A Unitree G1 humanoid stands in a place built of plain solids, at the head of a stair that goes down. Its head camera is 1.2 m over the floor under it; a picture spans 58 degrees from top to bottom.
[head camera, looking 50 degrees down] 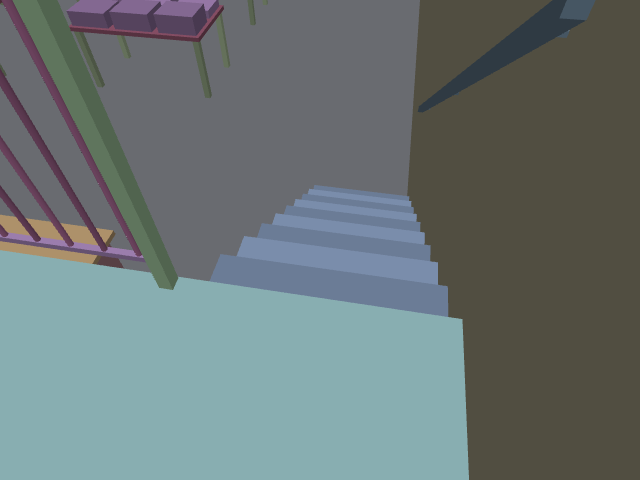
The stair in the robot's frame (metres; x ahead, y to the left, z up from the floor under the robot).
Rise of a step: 0.18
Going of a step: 0.26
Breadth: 0.91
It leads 10 degrees to the right of straight ahead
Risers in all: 10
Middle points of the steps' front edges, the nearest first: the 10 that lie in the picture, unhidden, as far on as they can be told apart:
0.76 0.00 0.00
1.01 -0.04 -0.18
1.26 -0.09 -0.37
1.52 -0.13 -0.55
1.77 -0.17 -0.74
2.02 -0.22 -0.92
2.27 -0.26 -1.11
2.52 -0.31 -1.29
2.77 -0.35 -1.48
3.02 -0.39 -1.66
